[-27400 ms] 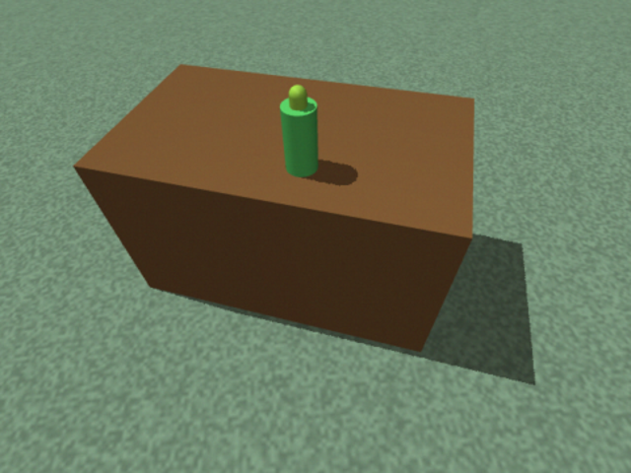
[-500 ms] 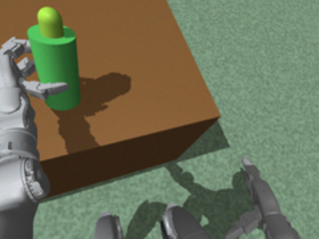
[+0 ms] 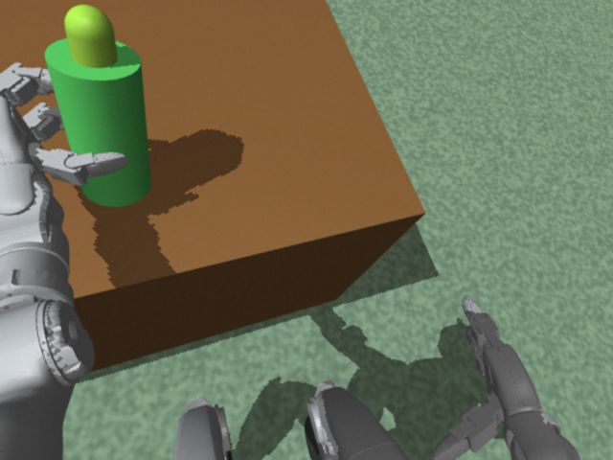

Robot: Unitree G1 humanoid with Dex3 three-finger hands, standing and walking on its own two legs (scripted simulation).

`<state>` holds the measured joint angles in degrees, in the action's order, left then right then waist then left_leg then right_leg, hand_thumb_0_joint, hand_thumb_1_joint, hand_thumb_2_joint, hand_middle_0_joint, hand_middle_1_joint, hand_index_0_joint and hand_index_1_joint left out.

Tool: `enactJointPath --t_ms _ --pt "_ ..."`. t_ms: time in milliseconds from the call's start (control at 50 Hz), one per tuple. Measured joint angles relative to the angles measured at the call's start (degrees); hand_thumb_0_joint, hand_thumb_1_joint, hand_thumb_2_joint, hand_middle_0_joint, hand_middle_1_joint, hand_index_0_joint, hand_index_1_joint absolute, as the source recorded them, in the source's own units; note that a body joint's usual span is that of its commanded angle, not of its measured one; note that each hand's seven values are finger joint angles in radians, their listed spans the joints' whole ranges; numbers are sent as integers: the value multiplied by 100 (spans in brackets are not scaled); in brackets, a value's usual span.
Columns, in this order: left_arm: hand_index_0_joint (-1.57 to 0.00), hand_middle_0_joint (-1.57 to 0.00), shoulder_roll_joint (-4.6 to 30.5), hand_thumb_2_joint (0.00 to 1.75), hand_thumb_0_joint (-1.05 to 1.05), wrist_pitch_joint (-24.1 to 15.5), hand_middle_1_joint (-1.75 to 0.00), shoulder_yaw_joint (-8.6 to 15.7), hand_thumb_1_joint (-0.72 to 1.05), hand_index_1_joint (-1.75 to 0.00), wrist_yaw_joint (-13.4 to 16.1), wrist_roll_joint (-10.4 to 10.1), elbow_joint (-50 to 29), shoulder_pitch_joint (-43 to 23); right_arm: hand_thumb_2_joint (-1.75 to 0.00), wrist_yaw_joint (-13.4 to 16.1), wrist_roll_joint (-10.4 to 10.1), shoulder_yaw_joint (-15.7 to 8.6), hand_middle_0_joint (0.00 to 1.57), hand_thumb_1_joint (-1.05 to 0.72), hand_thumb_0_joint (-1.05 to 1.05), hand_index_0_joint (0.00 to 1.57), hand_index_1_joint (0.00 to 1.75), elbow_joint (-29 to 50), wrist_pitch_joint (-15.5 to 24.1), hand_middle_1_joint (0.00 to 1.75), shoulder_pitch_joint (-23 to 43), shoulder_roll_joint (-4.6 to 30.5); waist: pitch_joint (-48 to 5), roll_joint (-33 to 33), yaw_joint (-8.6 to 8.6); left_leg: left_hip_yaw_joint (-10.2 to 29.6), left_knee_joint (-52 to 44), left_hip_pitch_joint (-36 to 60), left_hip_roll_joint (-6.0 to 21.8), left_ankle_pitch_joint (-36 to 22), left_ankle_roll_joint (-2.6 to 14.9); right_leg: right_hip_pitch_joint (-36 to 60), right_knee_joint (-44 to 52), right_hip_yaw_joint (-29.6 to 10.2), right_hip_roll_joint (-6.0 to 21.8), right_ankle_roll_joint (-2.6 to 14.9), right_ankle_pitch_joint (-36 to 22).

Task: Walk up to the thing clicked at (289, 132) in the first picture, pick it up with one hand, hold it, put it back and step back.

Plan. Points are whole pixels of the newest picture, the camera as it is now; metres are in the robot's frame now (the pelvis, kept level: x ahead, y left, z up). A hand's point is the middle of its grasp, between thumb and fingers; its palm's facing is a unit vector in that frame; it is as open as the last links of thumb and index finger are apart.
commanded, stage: open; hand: left
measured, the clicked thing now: (104, 112) +0.55 +0.16 +0.05
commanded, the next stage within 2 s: withdraw in 0.28 s
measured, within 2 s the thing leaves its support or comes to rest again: rests again in 0.70 s
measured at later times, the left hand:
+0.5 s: hand (63, 117) +0.55 +0.20 +0.05, palm faces +0.19 -0.98 -0.01, open 16.3 cm
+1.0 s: hand out of the picture +0.51 +0.27 +0.14, palm faces +0.24 -0.95 -0.20, open 17.7 cm
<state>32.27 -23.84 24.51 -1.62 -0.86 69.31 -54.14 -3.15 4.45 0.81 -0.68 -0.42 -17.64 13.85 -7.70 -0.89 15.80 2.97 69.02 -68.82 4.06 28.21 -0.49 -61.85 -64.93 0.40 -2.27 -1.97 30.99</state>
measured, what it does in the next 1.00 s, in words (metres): stands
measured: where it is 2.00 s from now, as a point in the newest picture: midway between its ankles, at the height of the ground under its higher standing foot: outside the picture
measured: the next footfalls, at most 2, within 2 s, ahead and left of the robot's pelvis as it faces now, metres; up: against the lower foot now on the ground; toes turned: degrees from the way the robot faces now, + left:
none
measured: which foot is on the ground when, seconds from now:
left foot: down 0.00-1.00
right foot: down 0.00-1.00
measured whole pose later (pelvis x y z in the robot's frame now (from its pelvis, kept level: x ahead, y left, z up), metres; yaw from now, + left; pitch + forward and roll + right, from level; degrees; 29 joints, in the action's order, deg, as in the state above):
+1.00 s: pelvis +0.01 +0.01 +0.04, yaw +0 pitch +19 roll -3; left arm 36.4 -7.0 22.5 -5.1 1.0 65.2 -49.3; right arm -2.8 0.1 1.3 -0.7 -6.3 -22.8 14.8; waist -8.9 -2.8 9.2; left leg 0.1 56.4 -50.7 3.7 24.9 0.2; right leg -44.6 -52.1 -2.0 -1.5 -2.6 26.7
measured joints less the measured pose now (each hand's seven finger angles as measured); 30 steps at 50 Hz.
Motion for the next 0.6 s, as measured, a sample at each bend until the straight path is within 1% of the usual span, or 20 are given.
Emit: enactJointPath --t_ms 60,140,220,300,440,500,600 --pt "-83 -84 8 62 -2 -30 -104 1 -61 -102 -27 -28 -1 -76 -5 9 5 -6 6 50 0 5 5 2 -9 6 -1 12 -9 3 6 7 15 -30 0 -12 -6 -32 -25 6 -1 6 -5" --pt "-77 -77 72 55 -2 -63 -87 7 -61 -86 -45 31 130 -241 -5 6 13 8 6 50 0 5 5 5 -37 6 21 27 -24 -18 34 12 40 -63 2 -24 -6 -68 -56 8 -6 7 -14" --pt "-67 -67 176 47 -1 -20 -71 76 -61 -71 -36 79 315 -340 -5 -20 23 25 6 51 0 6 5 76 -56 6 -7 31 -44 -53 71 3 72 -109 14 -30 -6 -125 -97 -4 -17 9 -22" --pt "-57 -57 229 39 -1 0 -57 153 -61 -58 -38 84 348 -373 -5 -45 25 5 6 52 0 6 5 122 -71 6 -63 35 -37 -71 70 -5 110 -168 18 -36 -4 -194 -147 -14 -22 8 -25" --pt "-39 -38 273 25 1 -1 -36 134 -61 -37 -60 102 322 -403 -5 -18 15 -7 7 52 0 6 5 222 -102 6 -71 75 -55 -39 70 -7 163 -247 21 -44 -9 -286 -223 -20 -26 10 -23" --pt "-30 -29 285 19 0 72 -28 132 -61 -28 -55 125 293 -362 -5 -3 5 -18 7 52 -1 6 5 393 -127 6 -86 108 -68 -5 91 -16 142 -208 24 -51 -11 -254 -208 -28 -28 9 -31" --pt "-17 -16 281 13 -1 286 -17 243 -61 -18 -96 121 -95 -147 -5 38 -41 -70 7 52 -1 6 5 599 -163 6 -193 151 -88 61 112 -32 2 23 35 -71 -20 -27 -56 -40 -35 14 -67"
